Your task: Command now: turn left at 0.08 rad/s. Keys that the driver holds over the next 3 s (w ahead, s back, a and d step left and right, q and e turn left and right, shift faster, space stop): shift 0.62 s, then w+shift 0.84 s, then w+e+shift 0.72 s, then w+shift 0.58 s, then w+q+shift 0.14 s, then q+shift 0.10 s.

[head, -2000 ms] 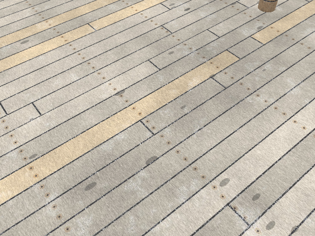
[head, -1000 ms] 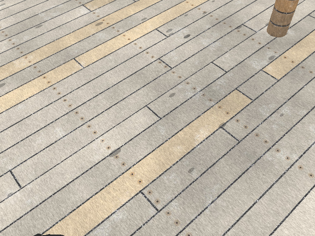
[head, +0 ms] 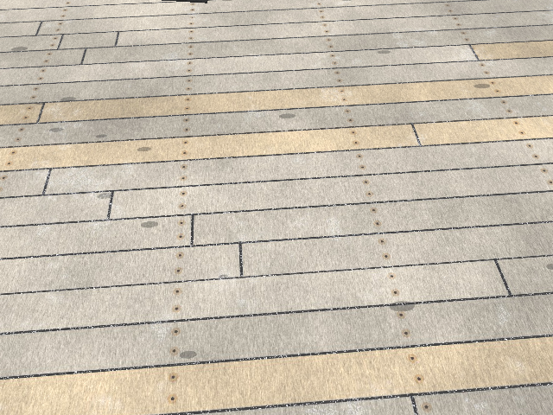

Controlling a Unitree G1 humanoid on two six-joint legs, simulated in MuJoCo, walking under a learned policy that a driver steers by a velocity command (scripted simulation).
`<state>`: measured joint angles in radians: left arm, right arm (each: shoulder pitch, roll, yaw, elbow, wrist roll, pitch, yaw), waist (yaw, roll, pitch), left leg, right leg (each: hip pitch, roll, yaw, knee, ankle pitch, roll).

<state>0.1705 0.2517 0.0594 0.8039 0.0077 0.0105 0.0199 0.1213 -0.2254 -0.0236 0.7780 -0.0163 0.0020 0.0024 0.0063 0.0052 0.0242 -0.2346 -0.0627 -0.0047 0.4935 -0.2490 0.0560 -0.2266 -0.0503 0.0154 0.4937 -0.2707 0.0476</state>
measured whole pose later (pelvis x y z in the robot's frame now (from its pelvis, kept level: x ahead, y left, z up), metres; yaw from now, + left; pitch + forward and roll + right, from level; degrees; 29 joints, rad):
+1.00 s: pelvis +0.08 -0.07 +0.00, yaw +0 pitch +2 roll +0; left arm 0.34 0.23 0.04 1.02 -0.01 -0.13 -0.01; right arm 0.19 -0.25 -0.04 0.94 0.04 -0.10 0.02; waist 0.04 0.04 -0.03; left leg -0.50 0.03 -0.04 1.12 -0.32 0.08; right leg -0.21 0.00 -0.08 0.52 -0.35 -0.02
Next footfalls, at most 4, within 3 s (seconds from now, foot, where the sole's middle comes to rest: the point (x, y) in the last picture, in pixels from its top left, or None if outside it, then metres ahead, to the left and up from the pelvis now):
1.36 left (255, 393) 0.55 0.10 -0.77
1.86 right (344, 248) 0.99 -0.16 -0.77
2.32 left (336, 147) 1.43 -0.16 -0.77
2.78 right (471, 122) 1.56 -0.66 -0.77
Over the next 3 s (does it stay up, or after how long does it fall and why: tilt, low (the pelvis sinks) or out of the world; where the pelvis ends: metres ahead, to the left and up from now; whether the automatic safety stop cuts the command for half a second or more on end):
stays up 1.61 -0.57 0.00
